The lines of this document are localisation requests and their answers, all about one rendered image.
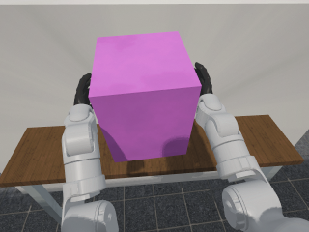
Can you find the robot left upper arm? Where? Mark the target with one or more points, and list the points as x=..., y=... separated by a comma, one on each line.
x=97, y=216

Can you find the right robot hand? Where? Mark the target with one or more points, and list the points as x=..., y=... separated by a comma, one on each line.
x=204, y=79

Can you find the left robot hand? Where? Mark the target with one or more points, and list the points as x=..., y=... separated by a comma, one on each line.
x=82, y=90

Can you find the table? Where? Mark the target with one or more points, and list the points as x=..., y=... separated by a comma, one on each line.
x=38, y=158

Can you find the robot right upper arm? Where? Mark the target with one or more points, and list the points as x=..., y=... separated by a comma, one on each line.
x=253, y=207

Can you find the right robot forearm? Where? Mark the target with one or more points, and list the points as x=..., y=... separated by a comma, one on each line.
x=222, y=130

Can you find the carton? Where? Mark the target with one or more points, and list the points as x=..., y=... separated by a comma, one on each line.
x=144, y=91

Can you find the left robot forearm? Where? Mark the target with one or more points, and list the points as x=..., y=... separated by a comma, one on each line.
x=81, y=157

